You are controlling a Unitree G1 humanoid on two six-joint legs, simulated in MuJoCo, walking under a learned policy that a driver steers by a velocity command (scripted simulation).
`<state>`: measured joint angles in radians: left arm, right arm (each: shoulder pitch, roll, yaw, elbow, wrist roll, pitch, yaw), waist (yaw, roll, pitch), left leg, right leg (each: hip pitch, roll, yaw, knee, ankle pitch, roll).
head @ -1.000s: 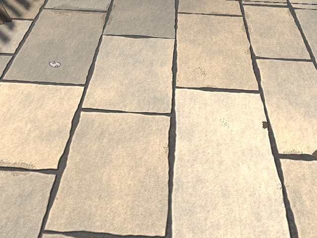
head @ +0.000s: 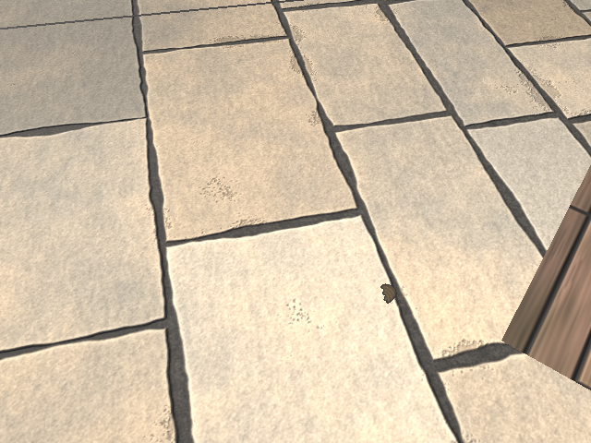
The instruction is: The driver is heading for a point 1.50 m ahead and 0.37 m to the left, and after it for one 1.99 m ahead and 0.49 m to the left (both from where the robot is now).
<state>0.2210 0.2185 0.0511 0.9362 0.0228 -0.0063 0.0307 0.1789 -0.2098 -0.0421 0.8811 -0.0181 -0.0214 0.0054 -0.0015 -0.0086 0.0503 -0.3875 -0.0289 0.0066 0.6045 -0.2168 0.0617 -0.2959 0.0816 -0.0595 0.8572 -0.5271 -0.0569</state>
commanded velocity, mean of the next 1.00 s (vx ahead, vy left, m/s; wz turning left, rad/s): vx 0.01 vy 0.00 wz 0.49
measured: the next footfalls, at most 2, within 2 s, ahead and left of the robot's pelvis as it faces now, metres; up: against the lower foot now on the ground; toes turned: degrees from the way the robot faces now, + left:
right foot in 0.32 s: +0.06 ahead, -0.12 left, +0.00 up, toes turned +14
left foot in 0.76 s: -0.02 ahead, +0.08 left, +0.00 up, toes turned +28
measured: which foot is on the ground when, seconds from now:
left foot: down 0.00-0.32, up 0.34-0.74, down 0.76-1.00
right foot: up 0.00-0.30, down 0.32-0.76, up 0.78-1.00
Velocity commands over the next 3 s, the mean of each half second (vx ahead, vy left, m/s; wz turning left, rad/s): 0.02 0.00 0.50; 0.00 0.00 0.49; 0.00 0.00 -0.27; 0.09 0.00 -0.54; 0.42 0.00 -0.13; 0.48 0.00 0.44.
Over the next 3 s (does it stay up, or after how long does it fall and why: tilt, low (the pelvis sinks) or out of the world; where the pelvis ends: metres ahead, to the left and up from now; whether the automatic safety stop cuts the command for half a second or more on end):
stays up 0.49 -0.03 0.01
